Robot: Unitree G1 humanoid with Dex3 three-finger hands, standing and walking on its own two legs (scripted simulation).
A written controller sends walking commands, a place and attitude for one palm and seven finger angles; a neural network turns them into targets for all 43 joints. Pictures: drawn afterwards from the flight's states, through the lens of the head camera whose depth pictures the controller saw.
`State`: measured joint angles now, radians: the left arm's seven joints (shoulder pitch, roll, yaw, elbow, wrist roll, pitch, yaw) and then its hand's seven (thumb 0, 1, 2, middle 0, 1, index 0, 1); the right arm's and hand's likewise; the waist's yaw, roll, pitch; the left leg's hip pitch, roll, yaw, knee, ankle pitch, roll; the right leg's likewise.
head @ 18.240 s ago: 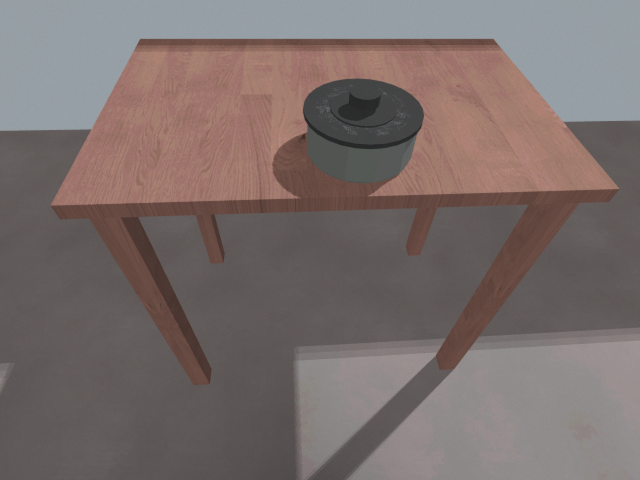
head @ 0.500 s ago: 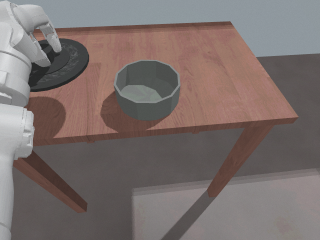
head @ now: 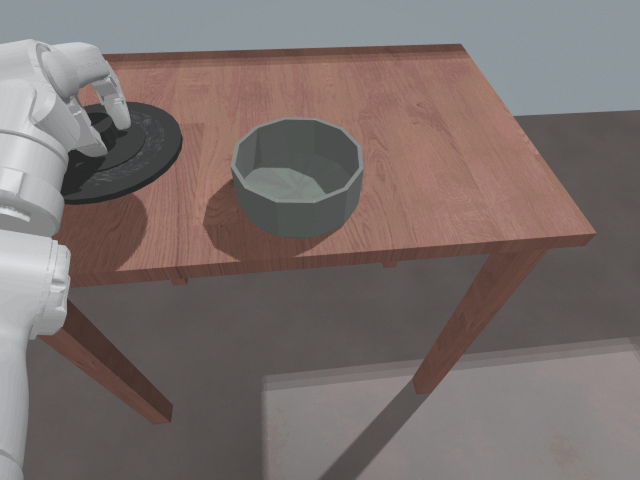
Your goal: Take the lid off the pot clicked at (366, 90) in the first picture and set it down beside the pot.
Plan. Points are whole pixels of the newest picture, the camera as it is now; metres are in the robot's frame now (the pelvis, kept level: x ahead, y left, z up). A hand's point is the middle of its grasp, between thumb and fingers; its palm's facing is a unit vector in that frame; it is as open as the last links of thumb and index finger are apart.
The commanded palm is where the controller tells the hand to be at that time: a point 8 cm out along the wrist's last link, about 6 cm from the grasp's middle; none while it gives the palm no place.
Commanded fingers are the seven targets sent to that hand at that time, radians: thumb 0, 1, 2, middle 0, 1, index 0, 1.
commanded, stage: lower the lid onto the table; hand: left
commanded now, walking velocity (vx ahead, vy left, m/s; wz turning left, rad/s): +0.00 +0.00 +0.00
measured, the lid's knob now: (93, 130) +0.49 +0.26 +0.18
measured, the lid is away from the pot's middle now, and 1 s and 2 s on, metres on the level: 0.25 0.24 0.25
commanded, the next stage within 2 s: open the fingers wide in 1.36 s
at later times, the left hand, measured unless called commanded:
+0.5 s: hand (99, 148) +0.46 +0.24 +0.18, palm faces -0.42 -0.17 -0.89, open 7.6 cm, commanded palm +0.47 +0.25 +0.24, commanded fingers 0.00 0.61 0.98 -0.82 -1.06 -0.87 -1.07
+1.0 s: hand (106, 171) +0.46 +0.25 +0.14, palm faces -0.46 -0.13 -0.88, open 7.6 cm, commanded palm +0.48 +0.25 +0.20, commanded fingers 0.00 0.61 0.98 -0.82 -1.06 -0.87 -1.07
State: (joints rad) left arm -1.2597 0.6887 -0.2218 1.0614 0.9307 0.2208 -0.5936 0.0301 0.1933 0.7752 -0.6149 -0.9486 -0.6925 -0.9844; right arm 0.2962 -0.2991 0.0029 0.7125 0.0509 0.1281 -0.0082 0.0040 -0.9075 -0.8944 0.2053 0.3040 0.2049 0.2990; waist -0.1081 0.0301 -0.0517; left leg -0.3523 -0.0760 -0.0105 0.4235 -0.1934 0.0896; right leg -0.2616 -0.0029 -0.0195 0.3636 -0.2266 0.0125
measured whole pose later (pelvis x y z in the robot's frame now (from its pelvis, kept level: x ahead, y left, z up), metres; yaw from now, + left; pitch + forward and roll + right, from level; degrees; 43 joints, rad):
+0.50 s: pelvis +0.00 +0.00 +0.00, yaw -1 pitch +7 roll -2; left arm -1.20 0.67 -0.19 1.09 0.93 0.15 -0.57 0.03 0.19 0.78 -0.61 -0.95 -0.69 -0.98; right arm 0.30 -0.29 0.01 0.71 0.05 0.15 -0.02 0.00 -0.91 -0.89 0.21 0.30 0.21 0.30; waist -0.11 0.03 -0.06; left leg -0.37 -0.07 0.00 0.45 -0.20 0.09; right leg -0.28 0.00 -0.01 0.39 -0.23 0.01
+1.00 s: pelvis -0.01 +0.01 +0.00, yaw +0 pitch +8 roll -2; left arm -1.16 0.66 -0.20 1.12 0.93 0.08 -0.52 0.03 0.20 0.78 -0.61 -0.95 -0.69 -0.98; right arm 0.32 -0.29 0.00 0.72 0.05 0.14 -0.02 0.00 -0.91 -0.89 0.21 0.30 0.21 0.30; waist -0.11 0.02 -0.06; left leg -0.41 -0.07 0.00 0.48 -0.21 0.10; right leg -0.31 0.00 -0.01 0.40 -0.23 0.01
